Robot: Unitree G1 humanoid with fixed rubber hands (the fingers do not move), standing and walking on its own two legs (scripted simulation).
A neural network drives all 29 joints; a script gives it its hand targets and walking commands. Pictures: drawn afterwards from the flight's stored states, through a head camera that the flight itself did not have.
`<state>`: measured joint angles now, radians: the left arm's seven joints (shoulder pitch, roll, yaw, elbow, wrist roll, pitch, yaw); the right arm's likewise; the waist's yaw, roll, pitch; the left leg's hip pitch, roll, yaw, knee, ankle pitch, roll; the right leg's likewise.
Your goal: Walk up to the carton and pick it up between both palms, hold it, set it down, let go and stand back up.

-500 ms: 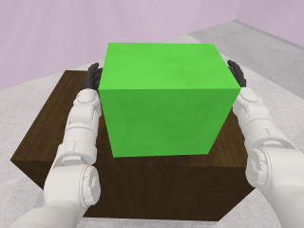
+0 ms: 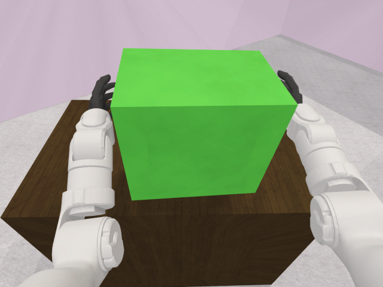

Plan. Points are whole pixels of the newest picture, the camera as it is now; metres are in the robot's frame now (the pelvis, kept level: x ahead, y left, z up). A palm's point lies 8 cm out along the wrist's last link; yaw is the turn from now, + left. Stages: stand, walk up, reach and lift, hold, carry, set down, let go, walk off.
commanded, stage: reach and lift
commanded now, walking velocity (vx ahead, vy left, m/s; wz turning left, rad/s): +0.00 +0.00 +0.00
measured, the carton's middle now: (194, 126) +0.42 +0.01 +0.13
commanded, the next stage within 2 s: hold in 1.92 s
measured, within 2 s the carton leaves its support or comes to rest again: neither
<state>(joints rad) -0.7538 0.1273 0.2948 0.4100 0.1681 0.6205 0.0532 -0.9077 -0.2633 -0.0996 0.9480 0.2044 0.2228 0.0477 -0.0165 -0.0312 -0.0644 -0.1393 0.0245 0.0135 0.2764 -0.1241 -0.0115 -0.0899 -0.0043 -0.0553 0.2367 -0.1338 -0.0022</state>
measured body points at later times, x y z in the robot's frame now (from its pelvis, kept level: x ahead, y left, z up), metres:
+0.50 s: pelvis -0.01 +0.00 +0.00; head -0.06 +0.03 +0.45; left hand +0.39 +0.20 +0.23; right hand +0.40 -0.19 +0.23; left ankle +0.02 +0.12 -0.75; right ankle +0.00 -0.12 -0.75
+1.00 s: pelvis -0.01 +0.01 +0.00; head -0.07 +0.03 +0.44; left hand +0.39 +0.21 +0.26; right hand +0.39 -0.19 +0.27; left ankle +0.02 +0.12 -0.75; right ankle +0.00 -0.12 -0.75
